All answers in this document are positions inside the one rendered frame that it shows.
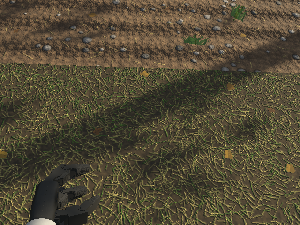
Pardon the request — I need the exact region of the robot left hand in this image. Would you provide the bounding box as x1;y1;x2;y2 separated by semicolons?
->
29;163;100;225

